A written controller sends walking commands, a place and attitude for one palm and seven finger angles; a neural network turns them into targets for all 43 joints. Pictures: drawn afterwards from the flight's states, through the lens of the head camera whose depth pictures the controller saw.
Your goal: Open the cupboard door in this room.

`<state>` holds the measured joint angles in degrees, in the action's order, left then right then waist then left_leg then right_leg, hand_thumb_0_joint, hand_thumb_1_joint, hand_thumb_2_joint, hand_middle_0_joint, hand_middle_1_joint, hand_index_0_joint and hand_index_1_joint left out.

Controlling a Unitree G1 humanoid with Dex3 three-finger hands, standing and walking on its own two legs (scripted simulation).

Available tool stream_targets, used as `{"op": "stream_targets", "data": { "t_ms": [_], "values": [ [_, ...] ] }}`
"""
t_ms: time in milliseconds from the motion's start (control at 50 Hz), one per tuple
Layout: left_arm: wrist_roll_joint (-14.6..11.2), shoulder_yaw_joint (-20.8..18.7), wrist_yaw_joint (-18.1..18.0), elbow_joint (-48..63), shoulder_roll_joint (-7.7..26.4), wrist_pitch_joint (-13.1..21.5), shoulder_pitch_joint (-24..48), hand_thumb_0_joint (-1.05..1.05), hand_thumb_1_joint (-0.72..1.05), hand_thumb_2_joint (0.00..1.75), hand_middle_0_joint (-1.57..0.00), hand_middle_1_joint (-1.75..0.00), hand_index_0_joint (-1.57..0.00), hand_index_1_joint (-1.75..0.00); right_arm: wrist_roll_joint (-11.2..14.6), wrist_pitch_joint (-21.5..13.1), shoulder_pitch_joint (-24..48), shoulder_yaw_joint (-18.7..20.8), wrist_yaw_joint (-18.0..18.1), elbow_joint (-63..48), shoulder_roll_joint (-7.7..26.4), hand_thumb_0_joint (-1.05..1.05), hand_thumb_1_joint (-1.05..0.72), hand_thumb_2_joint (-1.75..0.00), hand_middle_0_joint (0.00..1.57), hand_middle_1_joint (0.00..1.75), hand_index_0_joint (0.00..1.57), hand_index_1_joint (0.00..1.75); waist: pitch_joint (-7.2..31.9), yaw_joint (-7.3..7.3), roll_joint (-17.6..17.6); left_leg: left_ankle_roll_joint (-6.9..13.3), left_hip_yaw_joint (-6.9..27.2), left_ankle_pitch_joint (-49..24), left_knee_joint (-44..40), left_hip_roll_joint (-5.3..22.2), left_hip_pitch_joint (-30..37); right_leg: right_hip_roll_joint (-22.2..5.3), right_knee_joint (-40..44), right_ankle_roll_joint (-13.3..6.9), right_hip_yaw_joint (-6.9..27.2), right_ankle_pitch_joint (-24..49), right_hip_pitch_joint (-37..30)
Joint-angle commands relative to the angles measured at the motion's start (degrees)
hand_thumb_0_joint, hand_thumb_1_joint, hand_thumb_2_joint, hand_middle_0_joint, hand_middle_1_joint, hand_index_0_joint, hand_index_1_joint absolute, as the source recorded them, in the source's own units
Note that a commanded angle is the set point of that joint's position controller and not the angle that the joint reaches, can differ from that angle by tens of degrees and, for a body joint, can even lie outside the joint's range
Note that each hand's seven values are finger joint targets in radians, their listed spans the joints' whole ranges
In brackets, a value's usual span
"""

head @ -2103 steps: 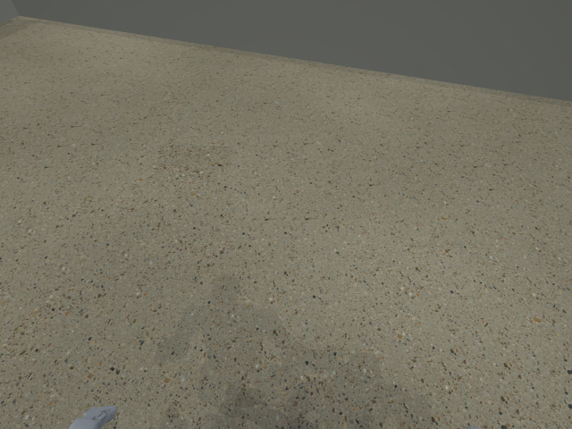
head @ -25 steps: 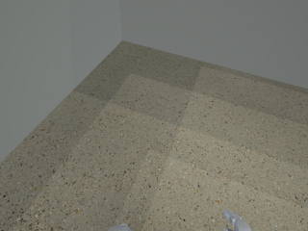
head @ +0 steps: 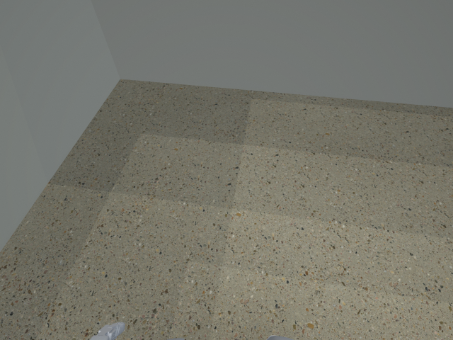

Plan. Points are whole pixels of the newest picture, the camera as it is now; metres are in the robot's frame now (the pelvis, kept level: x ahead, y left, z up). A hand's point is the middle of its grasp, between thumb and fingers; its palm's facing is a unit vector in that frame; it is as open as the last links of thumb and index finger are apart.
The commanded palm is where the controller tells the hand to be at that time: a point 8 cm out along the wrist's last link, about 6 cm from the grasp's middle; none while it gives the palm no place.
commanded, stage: turn to face it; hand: left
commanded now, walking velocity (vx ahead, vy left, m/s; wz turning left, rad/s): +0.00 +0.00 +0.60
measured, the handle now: out of the picture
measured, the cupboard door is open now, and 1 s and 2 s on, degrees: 49 49 49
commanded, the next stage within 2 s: none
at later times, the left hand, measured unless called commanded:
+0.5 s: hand out of the picture +0.13 +0.22 -0.17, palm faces +0.29 -0.93 -0.21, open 7.4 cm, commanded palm none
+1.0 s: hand out of the picture +0.06 +0.15 -0.17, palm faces +0.56 -0.80 -0.22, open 7.4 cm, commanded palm none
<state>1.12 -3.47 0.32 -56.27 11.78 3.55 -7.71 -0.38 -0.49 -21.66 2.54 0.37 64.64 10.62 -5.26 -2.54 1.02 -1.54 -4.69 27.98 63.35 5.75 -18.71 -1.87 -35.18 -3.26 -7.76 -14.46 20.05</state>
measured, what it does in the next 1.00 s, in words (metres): walks ahead, turning left: left foot, then right foot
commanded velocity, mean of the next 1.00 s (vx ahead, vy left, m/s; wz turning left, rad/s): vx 0.00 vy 0.00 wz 0.60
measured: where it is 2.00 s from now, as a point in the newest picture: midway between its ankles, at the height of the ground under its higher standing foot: outside the picture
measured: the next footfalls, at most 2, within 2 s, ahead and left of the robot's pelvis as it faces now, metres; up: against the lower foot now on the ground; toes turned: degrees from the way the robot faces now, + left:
left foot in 0.30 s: +0.18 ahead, +0.13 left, +0.00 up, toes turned +17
right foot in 0.68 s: +0.20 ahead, -0.15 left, +0.00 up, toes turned +20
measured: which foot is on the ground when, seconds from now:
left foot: up 0.00-0.28, down 0.30-0.68, up 0.70-0.98, down 1.00-1.00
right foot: down 0.00-0.30, up 0.32-0.66, down 0.68-1.00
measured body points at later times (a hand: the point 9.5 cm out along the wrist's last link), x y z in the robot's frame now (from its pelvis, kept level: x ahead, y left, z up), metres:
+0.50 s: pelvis +0.10 +0.01 +0.00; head +0.14 +0.04 +0.45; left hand +0.11 +0.27 -0.15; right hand +0.25 -0.22 -0.13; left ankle +0.14 +0.12 -0.73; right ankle +0.11 -0.15 -0.66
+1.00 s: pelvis +0.13 -0.04 +0.00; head +0.17 +0.00 +0.44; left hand +0.03 +0.19 -0.15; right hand +0.39 -0.20 -0.13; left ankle +0.08 +0.07 -0.73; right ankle +0.17 -0.17 -0.72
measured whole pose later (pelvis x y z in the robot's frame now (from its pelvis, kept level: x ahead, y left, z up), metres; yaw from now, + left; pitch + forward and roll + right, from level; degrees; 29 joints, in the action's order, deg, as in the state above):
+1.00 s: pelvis +0.13 -0.04 +0.00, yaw +35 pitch +1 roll +1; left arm 1.3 -2.3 0.0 -50.6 13.0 -0.7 -14.5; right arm -0.6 2.5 -6.1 3.9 -2.1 50.3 15.3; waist -5.9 0.2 -2.7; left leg -1.0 -4.9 14.5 33.5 1.2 -18.4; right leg -9.1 -39.7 2.3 -11.7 -23.9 14.7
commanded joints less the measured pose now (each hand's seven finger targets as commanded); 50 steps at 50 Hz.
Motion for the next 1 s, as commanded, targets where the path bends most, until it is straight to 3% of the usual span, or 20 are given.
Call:
{"op": "stream_targets", "data": {
  "t_ms": [0, 220, 240, 260, 280, 320, 340, 420, 540, 600, 620, 640, 660, 700, 760, 860, 920, 940, 960, 980],
  "values": [
    [-0.17, -0.05, -1.38, -0.46, 5.17, 0.35, -7.79, 0.00, 0.90, 0.90, -0.20, -0.30, -0.20, -0.30, -0.27, -0.67, -0.95, -0.33, 0.35, -3.97, 0.25, 0.00, -0.90, -0.90, 0.20, 0.30, 0.20, 0.30, 7.23, 1.76, -7.71, -0.58, 3.52, -5.30, -2.05, 1.84, -7.81, -17.08, 18.11, -6.09, 8.36, 32.68, -10.17],
    [-0.01, -1.60, -1.73, 1.07, 7.20, -1.84, -5.44, 0.00, 0.90, 0.90, -0.20, -0.30, -0.20, -0.30, -0.79, 0.78, 5.81, 0.52, -1.03, -8.90, 2.65, 0.00, -0.90, -0.90, 0.20, 0.30, 0.20, 0.30, 4.72, 1.03, -5.74, -0.35, -1.62, -15.52, -28.28, -0.81, -0.35, -17.00, 7.26, -1.82, -0.98, 22.84, -10.14],
    [-0.29, -1.71, -1.66, 1.69, 6.97, -2.15, -5.55, 0.00, 0.90, 0.90, -0.20, -0.30, -0.20, -0.30, -1.09, 0.50, 1.63, 1.12, -1.02, -8.46, 5.25, 0.00, -0.90, -0.90, 0.20, 0.30, 0.20, 0.30, 7.88, -0.96, 0.52, 0.86, 0.69, -25.91, -33.19, -0.56, 7.07, -14.95, -1.37, 0.62, -3.25, 18.13, -7.23],
    [-0.98, -1.54, -1.50, 3.12, 4.54, -2.75, -7.14, 0.00, 0.90, 0.90, -0.20, -0.30, -0.20, -0.30, -1.67, 0.09, -1.37, 2.28, -0.58, -8.86, 10.92, 0.00, -0.90, -0.90, 0.20, 0.30, 0.20, 0.30, 10.32, -1.59, 16.68, 7.65, 19.50, -42.97, -38.66, 11.65, 13.16, -6.92, -14.22, 5.59, -5.34, -4.57, 3.28],
    [-1.03, -0.75, -1.51, 5.37, 4.52, -3.34, -4.26, 0.00, 0.90, 0.90, -0.20, -0.30, -0.20, -0.30, -1.37, 0.44, -2.71, 2.94, 0.33, -9.00, 14.81, 0.00, -0.90, -0.90, 0.20, 0.30, 0.20, 0.30, 12.05, -3.02, 19.77, 15.57, 32.20, -53.73, -42.54, 20.79, 14.33, -1.57, -27.18, 7.11, 0.95, -27.00, 9.67],
    [-0.04, -1.20, -1.44, 7.44, 5.30, -4.07, -0.21, 0.00, 0.90, 0.90, -0.20, -0.30, -0.20, -0.30, -1.27, 0.71, 2.48, 3.03, 0.67, -11.54, 13.69, 0.00, -0.90, -0.90, 0.20, 0.30, 0.20, 0.30, 8.02, -0.97, 7.60, 15.12, 30.15, -26.99, -45.87, 17.69, 5.87, -3.13, -34.05, 6.17, 6.87, -19.69, 12.33],
    [0.35, -1.55, -1.21, 6.68, 5.09, -4.07, -0.10, 0.00, 0.90, 0.90, -0.20, -0.30, -0.20, -0.30, -1.33, 0.50, 4.99, 2.74, 0.92, -12.53, 13.25, 0.00, -0.90, -0.90, 0.20, 0.30, 0.20, 0.30, 8.28, 0.00, 9.48, 13.13, 28.66, -23.67, -46.18, 14.97, 4.11, -3.20, -34.96, 6.66, 7.92, -15.91, 13.34],
    [0.11, -1.63, -0.65, 5.65, 4.78, -4.66, -3.74, 0.00, 0.90, 0.90, -0.20, -0.30, -0.20, -0.30, -1.00, 0.09, 9.54, 2.40, 1.05, -14.22, 12.45, 0.00, -0.90, -0.90, 0.20, 0.30, 0.20, 0.30, 9.96, 2.33, 6.81, 9.41, 18.22, -24.04, -45.15, 8.29, 4.88, -2.42, -28.63, 7.42, 7.71, -8.40, 10.10],
    [-0.13, -1.24, -0.94, 8.27, 4.69, -5.01, -2.22, 0.00, 0.90, 0.90, -0.20, -0.30, -0.20, -0.30, -1.34, 1.34, 10.04, 3.98, 0.26, -15.34, 14.42, 0.00, -0.90, -0.90, 0.20, 0.30, 0.20, 0.30, 10.36, 1.04, 8.12, 9.94, 21.60, -18.47, -44.74, 6.97, 4.16, 0.18, -11.73, 7.27, 6.00, -11.39, 3.57],
    [-0.38, -1.60, -1.09, 7.35, 5.83, -4.53, -7.83, 0.00, 0.90, 0.90, -0.20, -0.30, -0.20, -0.30, -0.94, 2.02, 13.52, 4.63, 0.03, -16.89, 14.48, 0.00, -0.90, -0.90, 0.20, 0.30, 0.20, 0.30, 10.27, 3.67, 7.76, 7.83, 21.27, -17.81, -41.03, 4.06, -2.18, 1.87, 3.55, 6.74, 4.62, -4.43, -7.92],
    [-0.15, -2.12, -1.29, 7.11, 8.16, -4.10, -10.85, 0.00, 0.90, 0.90, -0.20, -0.30, -0.20, -0.30, -0.53, 2.18, 14.89, 4.52, -0.21, -17.74, 13.18, 0.00, -0.90, -0.90, 0.20, 0.30, 0.20, 0.30, 10.58, 5.32, 3.68, 5.25, 19.07, -14.24, -37.20, 0.71, -7.31, -0.57, 12.23, 5.88, 6.90, -2.00, -14.61],
    [0.76, -3.22, -1.79, 7.17, 13.30, -3.67, -12.49, 0.00, 0.90, 0.90, -0.20, -0.30, -0.20, -0.30, -0.04, 2.41, 15.43, 4.06, -0.56, -18.99, 9.13, 0.00, -0.90, -0.90, 0.20, 0.30, 0.20, 0.30, 9.14, 6.45, -11.02, 0.76, 11.02, -3.73, -24.42, -6.62, -18.65, -14.33, 21.75, 1.22, 21.77, -9.32, -20.06],
    [1.00, -3.34, -2.07, 8.56, 16.52, -3.67, -9.88, 0.00, 0.90, 0.90, -0.20, -0.30, -0.20, -0.30, -0.35, 2.03, 18.38, 3.80, -0.98, -20.49, 8.63, 0.00, -0.90, -0.90, 0.20, 0.30, 0.20, 0.30, 5.77, 7.01, -20.29, -1.22, 4.96, 6.12, -8.40, -8.63, -20.89, -26.93, 24.72, -4.61, 32.34, -4.03, -12.70],
    [0.64, -2.03, -2.16, 10.32, 12.43, -3.27, -2.78, 0.00, 0.90, 0.90, -0.20, -0.30, -0.20, -0.30, -0.70, 2.60, 15.28, 3.94, -1.72, -19.09, 9.18, 0.00, -0.90, -0.90, 0.20, 0.30, 0.20, 0.30, 4.52, 2.24, -12.14, -0.78, 7.26, -0.11, 3.77, -4.99, -17.68, -21.37, 20.11, -5.48, 21.00, 4.43, -7.05],
    [0.37, -1.26, -2.08, 10.37, 10.24, -3.08, -2.19, 0.00, 0.90, 0.90, -0.20, -0.30, -0.20, -0.30, -0.43, 3.20, 15.57, 3.23, -2.17, -17.90, 7.81, 0.00, -0.90, -0.90, 0.20, 0.30, 0.20, 0.30, 4.74, 1.88, -16.28, -2.55, 3.38, -2.77, 0.25, -3.63, -16.26, -16.00, 14.06, -2.96, 8.58, 25.46, -12.10],
    [0.72, -2.34, -1.96, 8.45, 13.58, -3.21, -8.94, 0.00, 0.90, 0.90, -0.20, -0.30, -0.20, -0.30, -0.07, 2.58, 20.28, 1.83, -2.54, -19.08, 5.68, 0.00, -0.90, -0.90, 0.20, 0.30, 0.20, 0.30, 6.33, 5.69, -12.26, -2.09, -2.20, -2.77, -19.40, -5.53, -8.95, -17.60, 8.35, -2.37, 5.69, 35.12, -18.05],
    [0.20, -2.60, -1.51, 8.27, 14.04, -3.20, -8.32, 0.00, 0.90, 0.90, -0.20, -0.30, -0.20, -0.30, -0.21, 2.08, 16.01, 2.12, -2.22, -18.37, 7.58, 0.00, -0.90, -0.90, 0.20, 0.30, 0.20, 0.30, 9.25, 3.35, -12.00, -0.88, -2.62, -10.91, -31.78, -6.63, 1.01, -16.74, 1.04, 0.56, 2.60, 35.29, -15.96],
    [-0.29, -2.53, -1.35, 8.89, 13.60, -3.27, -7.51, 0.00, 0.90, 0.90, -0.20, -0.30, -0.20, -0.30, -0.46, 1.72, 11.81, 2.68, -2.06, -17.28, 9.78, 0.00, -0.90, -0.90, 0.20, 0.30, 0.20, 0.30, 11.69, 0.82, -7.80, 0.26, -0.69, -20.28, -37.30, -5.27, 9.91, -15.93, -5.89, 2.92, 0.54, 31.60, -10.87],
    [-0.65, -2.06, -1.05, 10.65, 10.55, -3.51, -6.71, 0.00, 0.90, 0.90, -0.20, -0.30, -0.20, -0.30, -0.95, 1.16, 7.15, 4.29, -1.61, -16.35, 15.96, 0.00, -0.90, -0.90, 0.20, 0.30, 0.20, 0.30, 15.63, -1.74, 5.63, 5.99, 15.43, -37.32, -38.42, 7.44, 21.34, -10.08, -17.56, 6.84, -2.22, 9.38, 2.79],
    [-0.73, -0.63, -1.04, 13.15, 7.14, -3.74, -2.86, 0.00, 0.90, 0.90, -0.20, -0.30, -0.20, -0.30, -0.64, 1.26, 2.34, 5.44, -0.91, -15.49, 20.66, 0.00, -0.90, -0.90, 0.20, 0.30, 0.20, 0.30, 16.42, -4.15, 16.66, 15.51, 31.36, -61.90, -39.31, 19.44, 24.49, -4.07, -28.75, 9.12, 1.36, -24.44, 14.57]
  ]
}}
